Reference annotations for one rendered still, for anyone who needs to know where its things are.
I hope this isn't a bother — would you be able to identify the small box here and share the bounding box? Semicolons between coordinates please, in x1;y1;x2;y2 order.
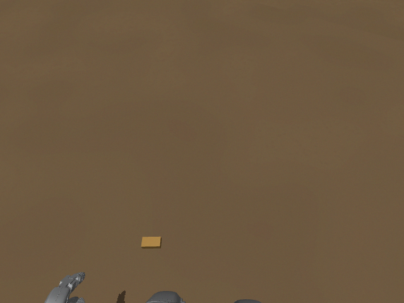
141;237;162;249

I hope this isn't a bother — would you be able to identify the left robot hand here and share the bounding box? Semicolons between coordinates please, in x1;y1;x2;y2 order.
44;272;85;303

